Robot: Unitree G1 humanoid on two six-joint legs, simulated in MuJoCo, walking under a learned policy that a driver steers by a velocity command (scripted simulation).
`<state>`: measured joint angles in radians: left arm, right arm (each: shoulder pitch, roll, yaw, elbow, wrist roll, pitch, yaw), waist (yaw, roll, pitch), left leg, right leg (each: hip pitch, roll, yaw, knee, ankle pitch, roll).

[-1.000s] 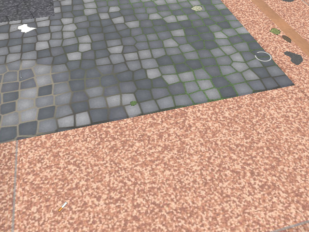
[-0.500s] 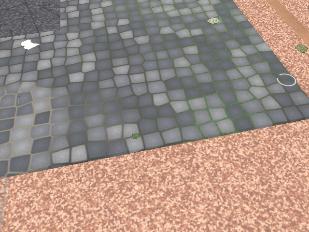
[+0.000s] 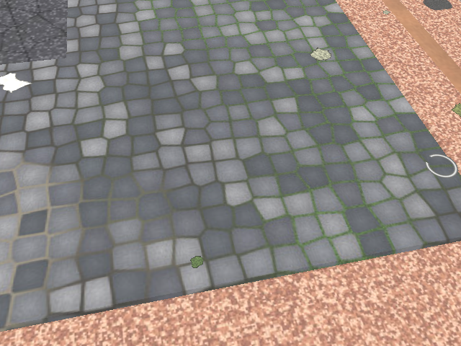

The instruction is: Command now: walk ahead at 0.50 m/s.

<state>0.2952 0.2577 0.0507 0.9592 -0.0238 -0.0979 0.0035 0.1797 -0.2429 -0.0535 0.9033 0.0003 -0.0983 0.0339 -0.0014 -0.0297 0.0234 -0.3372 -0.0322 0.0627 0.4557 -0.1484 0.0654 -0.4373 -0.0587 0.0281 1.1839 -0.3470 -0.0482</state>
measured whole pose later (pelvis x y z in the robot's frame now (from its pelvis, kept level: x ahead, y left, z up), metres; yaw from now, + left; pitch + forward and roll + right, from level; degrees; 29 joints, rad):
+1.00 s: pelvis +0.55 -0.01 -0.02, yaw +0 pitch +2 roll -1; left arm 0.39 0.25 0.07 1.02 -0.01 -0.06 0.01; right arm 0.01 -0.23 -0.06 0.86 0.00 -0.10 0.03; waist 0.05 0.00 0.02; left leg -0.50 0.03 0.04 0.54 -0.07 0.08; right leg -0.01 -0.02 -0.03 0.54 -0.45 0.00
